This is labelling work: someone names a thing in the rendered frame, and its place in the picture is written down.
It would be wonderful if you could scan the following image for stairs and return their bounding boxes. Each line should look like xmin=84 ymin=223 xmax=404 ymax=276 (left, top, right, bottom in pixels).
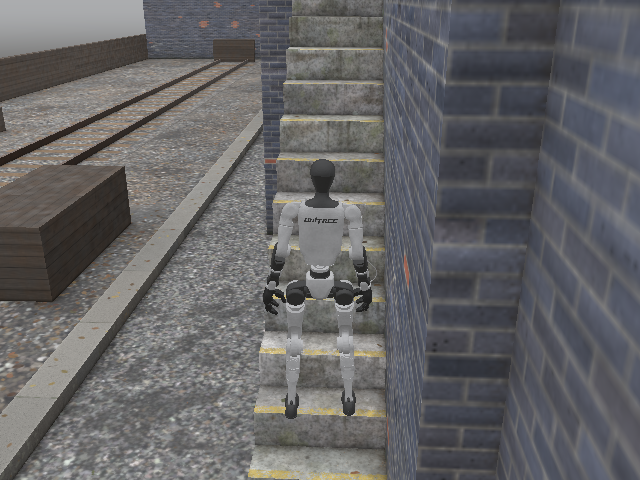
xmin=248 ymin=0 xmax=387 ymax=480

